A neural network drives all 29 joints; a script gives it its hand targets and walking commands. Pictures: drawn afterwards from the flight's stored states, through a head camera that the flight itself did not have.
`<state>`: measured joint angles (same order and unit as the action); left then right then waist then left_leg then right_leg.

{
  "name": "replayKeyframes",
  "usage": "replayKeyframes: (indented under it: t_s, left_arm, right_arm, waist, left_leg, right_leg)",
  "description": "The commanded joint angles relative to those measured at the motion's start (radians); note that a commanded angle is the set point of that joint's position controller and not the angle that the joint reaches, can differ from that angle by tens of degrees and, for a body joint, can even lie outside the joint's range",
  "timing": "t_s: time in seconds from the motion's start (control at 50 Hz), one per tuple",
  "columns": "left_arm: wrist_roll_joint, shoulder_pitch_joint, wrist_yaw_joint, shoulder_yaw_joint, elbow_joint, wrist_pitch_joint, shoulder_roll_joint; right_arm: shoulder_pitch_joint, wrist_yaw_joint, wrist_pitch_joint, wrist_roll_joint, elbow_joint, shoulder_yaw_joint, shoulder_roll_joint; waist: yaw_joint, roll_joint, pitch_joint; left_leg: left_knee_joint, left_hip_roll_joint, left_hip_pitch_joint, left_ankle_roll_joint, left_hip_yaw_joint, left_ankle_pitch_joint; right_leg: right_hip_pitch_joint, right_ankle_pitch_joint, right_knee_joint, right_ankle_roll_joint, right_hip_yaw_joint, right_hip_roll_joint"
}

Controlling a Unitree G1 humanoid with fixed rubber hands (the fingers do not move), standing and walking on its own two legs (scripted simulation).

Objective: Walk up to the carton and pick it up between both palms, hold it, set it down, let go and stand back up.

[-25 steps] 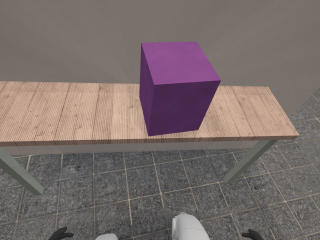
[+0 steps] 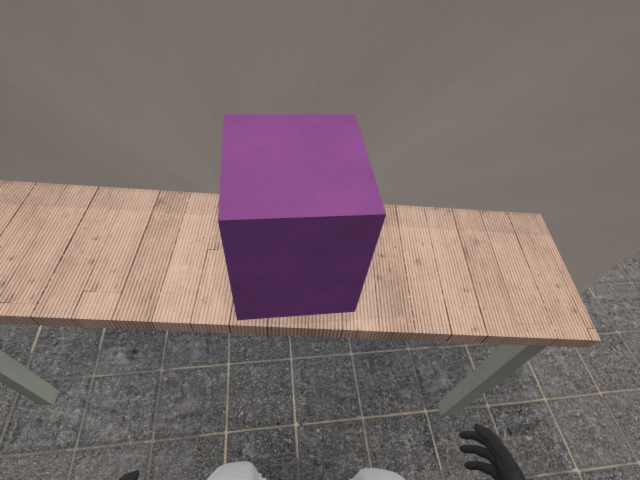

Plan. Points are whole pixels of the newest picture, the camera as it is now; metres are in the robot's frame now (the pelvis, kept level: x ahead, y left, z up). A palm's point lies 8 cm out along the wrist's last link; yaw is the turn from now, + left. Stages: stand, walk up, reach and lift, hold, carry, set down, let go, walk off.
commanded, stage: walk up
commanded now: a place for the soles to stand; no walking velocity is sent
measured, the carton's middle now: (294, 220) +0.48 +0.04 +0.01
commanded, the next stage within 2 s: none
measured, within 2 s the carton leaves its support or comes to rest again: neither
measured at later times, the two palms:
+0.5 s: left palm out of the picture +0.10 +0.22 -0.08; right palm (535, 479) +0.13 -0.29 -0.09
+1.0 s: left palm out of the picture +0.07 +0.25 -0.09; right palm (521, 479) +0.13 -0.26 -0.08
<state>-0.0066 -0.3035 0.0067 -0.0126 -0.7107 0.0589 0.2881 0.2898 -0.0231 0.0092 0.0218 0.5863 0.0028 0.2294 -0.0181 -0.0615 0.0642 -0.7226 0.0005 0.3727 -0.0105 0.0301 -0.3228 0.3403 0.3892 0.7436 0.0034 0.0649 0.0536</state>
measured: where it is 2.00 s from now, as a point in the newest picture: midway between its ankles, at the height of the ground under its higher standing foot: outside the picture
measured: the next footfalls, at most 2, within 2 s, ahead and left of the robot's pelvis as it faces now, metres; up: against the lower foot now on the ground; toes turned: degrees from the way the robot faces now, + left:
none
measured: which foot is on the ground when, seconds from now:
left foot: down 0.00-1.00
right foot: down 0.00-1.00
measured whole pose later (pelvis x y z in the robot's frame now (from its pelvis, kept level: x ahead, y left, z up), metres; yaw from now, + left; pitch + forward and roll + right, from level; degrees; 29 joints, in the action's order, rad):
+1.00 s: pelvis +0.02 -0.02 +0.02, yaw +4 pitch -1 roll -1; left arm 0.00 -0.31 0.02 -0.01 -0.71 0.02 0.28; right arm 0.28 0.00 0.00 0.01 0.71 0.01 0.26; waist -0.01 -0.01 0.03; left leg -0.57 0.01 0.30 0.02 -0.05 -0.25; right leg 0.22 0.31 0.55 -0.02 0.16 0.04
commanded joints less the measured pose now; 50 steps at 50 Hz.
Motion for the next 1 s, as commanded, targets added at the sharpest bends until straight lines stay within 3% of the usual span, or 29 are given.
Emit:
replayKeyframes:
  t_s: [0.0, 0.02, 0.04, 0.06, 0.12, 0.18, 0.32, 0.56, 0.72, 0.98]
  left_arm:
    - [-0.013, -0.008, -0.003, 0.052, 0.103, -0.069, 0.169]
    - [0.007, 0.017, 0.002, 0.056, 0.099, -0.076, 0.195]
    - [0.02, 0.024, 0.008, 0.046, 0.096, -0.08, 0.166]
    - [0.023, 0.014, 0.007, 0.039, 0.1, -0.081, 0.156]
    - [0.015, -0.013, 0.0, 0.036, 0.102, -0.081, 0.159]
    - [0.012, -0.018, -0.002, 0.037, 0.121, -0.074, 0.154]
    - [0.012, 0.006, -0.001, 0.042, 0.158, -0.061, 0.155]
    - [0.009, 0.011, 0.007, 0.046, 0.143, -0.056, 0.14]
    - [0.005, -0.009, 0.007, 0.045, 0.113, -0.057, 0.133]
    - [0.004, -0.022, 0.006, 0.042, 0.08, -0.057, 0.134]
  right_arm:
    - [-0.02, 0.016, 0.014, -0.029, -0.096, -0.038, 0.14]
    - [-0.002, 0.016, 0.011, -0.033, -0.087, -0.036, 0.122]
    - [-0.015, 0.012, 0.008, -0.024, -0.068, -0.041, 0.138]
    - [-0.026, 0.013, 0.009, -0.021, -0.061, -0.038, 0.136]
    - [-0.037, 0.013, 0.015, -0.01, -0.047, -0.035, 0.142]
    - [-0.058, 0.007, 0.009, -0.012, -0.029, -0.031, 0.139]
    - [-0.081, 0.005, 0.003, -0.007, 0.008, -0.031, 0.151]
    - [-0.047, 0.015, 0.016, -0.012, 0.047, -0.039, 0.168]
    - [-0.02, 0.018, 0.019, -0.016, 0.044, -0.042, 0.178]
    - [-0.006, 0.017, 0.016, -0.016, 0.028, -0.044, 0.182]
  waist:
    - [-0.006, 0.085, -0.123]
    - [0.032, 0.051, -0.125]
    - [0.032, 0.079, -0.108]
    - [0.022, 0.069, -0.084]
    - [0.012, -0.004, -0.11]
    - [0.005, -0.015, -0.132]
    - [0.007, -0.02, -0.103]
    - [0.009, 0.049, -0.06]
    - [0.006, 0.084, -0.066]
    - [0.007, 0.084, -0.061]
  left_leg:
    - [0.143, 0.114, 0.017, -0.05, -0.14, 0.261]
    - [0.114, 0.056, -0.087, -0.02, -0.083, 0.173]
    - [0.13, 0.06, -0.129, -0.018, -0.091, 0.149]
    - [0.138, 0.071, -0.138, -0.022, -0.104, 0.214]
    - [0.14, 0.089, -0.135, -0.03, -0.1, 0.324]
    - [0.148, 0.08, -0.123, -0.019, -0.073, 0.285]
    - [0.178, 0.08, -0.135, -0.006, -0.069, 0.205]
    - [0.219, 0.088, -0.126, -0.018, -0.113, 0.166]
    - [0.235, 0.095, -0.087, -0.029, -0.151, 0.204]
    - [0.245, 0.087, -0.067, -0.034, -0.182, 0.208]
  right_leg:
    - [-0.14, -0.231, -0.291, -0.046, -0.194, 0.114]
    - [-0.048, -0.245, -0.315, -0.076, -0.254, 0.164]
    - [-0.018, -0.25, -0.318, -0.077, -0.23, 0.166]
    - [-0.012, -0.302, -0.317, -0.069, -0.2, 0.147]
    - [-0.098, -0.505, -0.299, -0.031, -0.133, 0.122]
    - [-0.15, -0.552, -0.297, -0.03, -0.115, 0.125]
    - [-0.113, -0.416, -0.347, -0.027, -0.095, 0.129]
    - [-0.064, -0.084, -0.375, -0.057, -0.065, 0.097]
    - [-0.112, -0.115, -0.334, -0.059, -0.046, 0.082]
    - [-0.13, -0.125, -0.324, -0.054, -0.034, 0.087]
